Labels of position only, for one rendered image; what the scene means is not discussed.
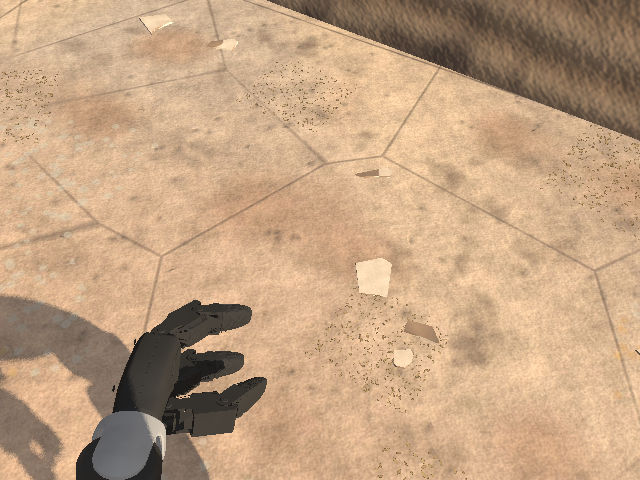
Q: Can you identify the robot left hand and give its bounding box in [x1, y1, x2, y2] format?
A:
[112, 300, 267, 437]

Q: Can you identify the robot left forearm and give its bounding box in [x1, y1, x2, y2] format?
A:
[76, 411, 166, 480]

